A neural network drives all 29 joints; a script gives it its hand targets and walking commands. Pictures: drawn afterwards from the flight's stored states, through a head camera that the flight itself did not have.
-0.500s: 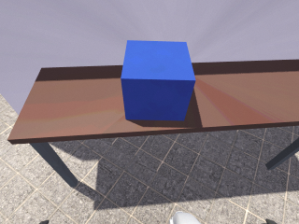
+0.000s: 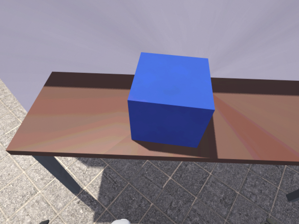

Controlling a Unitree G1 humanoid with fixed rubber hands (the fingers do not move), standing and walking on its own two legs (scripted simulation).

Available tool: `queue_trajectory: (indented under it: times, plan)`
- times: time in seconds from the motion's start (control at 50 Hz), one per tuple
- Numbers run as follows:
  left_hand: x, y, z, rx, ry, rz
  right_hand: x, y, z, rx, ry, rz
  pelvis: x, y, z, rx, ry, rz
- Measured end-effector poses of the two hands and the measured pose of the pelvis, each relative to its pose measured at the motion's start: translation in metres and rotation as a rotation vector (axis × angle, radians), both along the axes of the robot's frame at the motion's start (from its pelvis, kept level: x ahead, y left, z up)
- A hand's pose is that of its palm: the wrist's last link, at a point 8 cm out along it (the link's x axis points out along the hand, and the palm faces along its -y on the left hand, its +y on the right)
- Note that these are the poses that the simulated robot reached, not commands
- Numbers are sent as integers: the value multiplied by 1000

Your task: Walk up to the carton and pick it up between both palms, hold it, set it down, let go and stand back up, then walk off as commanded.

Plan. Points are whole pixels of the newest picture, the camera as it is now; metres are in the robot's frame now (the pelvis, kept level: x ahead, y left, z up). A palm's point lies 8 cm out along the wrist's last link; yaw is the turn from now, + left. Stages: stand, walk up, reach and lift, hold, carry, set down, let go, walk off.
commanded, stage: walk up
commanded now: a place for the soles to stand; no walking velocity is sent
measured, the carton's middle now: (168, 99) +0.52 -0.03 -0.01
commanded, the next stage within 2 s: stand in 1.04 s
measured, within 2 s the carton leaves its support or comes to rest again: neither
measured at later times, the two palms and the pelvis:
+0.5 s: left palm out of the picture +0.11 +0.31 -0.09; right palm out of the picture +0.12 -0.34 -0.08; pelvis +0.02 -0.01 +0.00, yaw -1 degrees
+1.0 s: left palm out of the picture +0.10 +0.31 -0.09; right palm out of the picture +0.13 -0.34 -0.08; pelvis +0.02 -0.01 +0.00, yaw -1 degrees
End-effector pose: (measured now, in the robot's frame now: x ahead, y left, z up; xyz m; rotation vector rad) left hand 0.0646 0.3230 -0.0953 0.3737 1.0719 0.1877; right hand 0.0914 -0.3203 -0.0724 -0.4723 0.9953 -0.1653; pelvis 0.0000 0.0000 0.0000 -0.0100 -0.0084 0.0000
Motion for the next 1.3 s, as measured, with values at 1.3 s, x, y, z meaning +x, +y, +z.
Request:
queue_trajectory:
  times: [1.3]
  plan:
    - [42, -15, 2, 38, 29, -28, 37, -16, -7, 29, -73, -51, 19, -12, -4, 1, -8, -15]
